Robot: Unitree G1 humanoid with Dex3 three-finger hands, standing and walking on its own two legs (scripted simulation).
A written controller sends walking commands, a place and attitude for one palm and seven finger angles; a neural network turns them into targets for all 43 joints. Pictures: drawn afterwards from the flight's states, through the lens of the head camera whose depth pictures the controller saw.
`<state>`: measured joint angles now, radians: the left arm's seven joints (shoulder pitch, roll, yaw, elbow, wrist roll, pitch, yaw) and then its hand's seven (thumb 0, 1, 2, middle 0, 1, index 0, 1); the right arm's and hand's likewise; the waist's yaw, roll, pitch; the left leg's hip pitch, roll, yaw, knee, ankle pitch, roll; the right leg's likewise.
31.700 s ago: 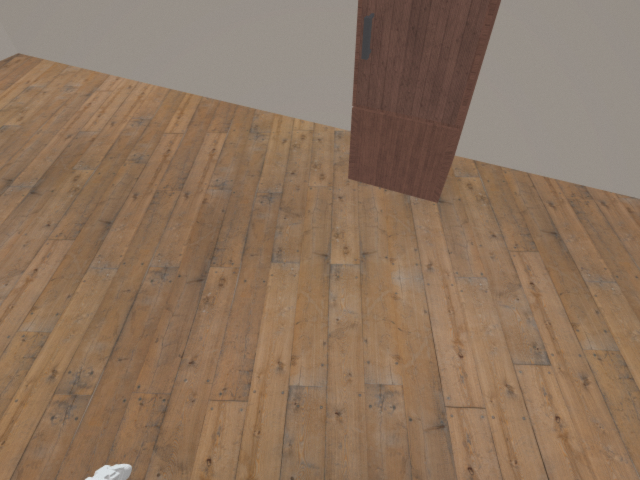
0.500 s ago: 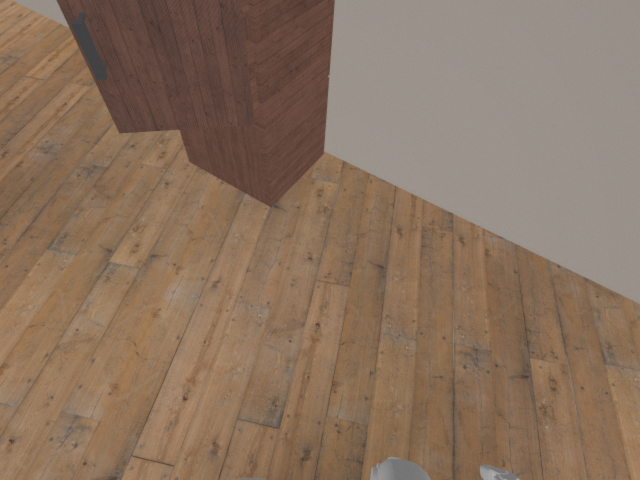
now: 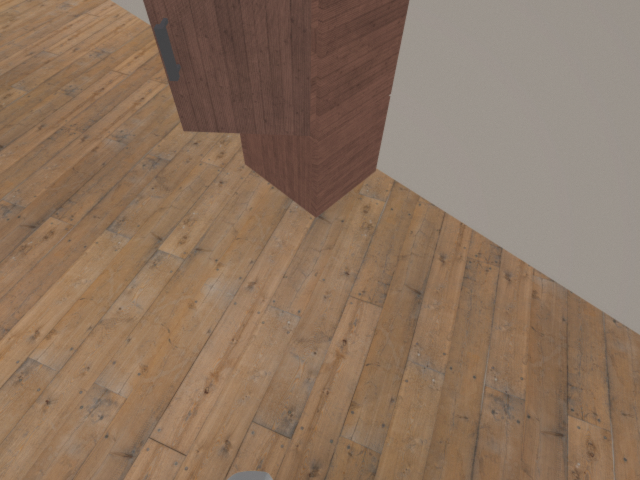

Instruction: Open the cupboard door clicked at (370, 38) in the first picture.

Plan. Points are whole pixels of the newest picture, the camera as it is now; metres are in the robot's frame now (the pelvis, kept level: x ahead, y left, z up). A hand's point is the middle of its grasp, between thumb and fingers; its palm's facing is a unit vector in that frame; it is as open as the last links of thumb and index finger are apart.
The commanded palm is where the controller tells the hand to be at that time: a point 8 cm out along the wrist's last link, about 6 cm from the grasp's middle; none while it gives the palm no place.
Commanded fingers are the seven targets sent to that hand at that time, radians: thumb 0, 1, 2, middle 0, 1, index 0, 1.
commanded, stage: take the last steps up to it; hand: left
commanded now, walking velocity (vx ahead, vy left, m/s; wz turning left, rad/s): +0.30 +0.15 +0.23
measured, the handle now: (169, 49) +1.07 +0.49 -0.06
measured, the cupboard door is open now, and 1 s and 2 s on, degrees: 42 42 42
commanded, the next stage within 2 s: come to a stop and stand still in 1.32 s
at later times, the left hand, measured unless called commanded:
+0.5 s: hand (191, 386) +0.25 +0.22 -0.16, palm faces +0.01 -0.98 -0.21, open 7.4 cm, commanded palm none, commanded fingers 0.00 0.90 0.90 -0.20 -0.30 -0.20 -0.30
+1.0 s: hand (150, 414) +0.21 +0.28 -0.18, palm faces +0.24 -0.95 -0.20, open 7.3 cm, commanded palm none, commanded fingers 0.00 0.90 0.90 -0.20 -0.30 -0.20 -0.30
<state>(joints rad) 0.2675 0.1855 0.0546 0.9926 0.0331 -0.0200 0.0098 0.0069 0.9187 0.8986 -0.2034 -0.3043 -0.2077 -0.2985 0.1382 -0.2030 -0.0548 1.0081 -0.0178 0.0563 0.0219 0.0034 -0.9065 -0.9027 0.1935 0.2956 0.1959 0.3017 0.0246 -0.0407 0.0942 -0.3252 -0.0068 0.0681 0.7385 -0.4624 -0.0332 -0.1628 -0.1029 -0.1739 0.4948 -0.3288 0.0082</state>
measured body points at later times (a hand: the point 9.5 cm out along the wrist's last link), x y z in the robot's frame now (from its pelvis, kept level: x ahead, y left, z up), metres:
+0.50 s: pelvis +0.13 +0.04 -0.01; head +0.17 +0.02 +0.44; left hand +0.25 +0.27 -0.14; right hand +0.06 -0.18 -0.17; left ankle +0.00 +0.10 -0.74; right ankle +0.22 -0.06 -0.72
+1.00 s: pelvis +0.32 +0.11 -0.01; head +0.34 +0.13 +0.44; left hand +0.20 +0.33 -0.17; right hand +0.47 -0.11 -0.15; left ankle +0.37 +0.23 -0.74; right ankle +0.23 -0.05 -0.73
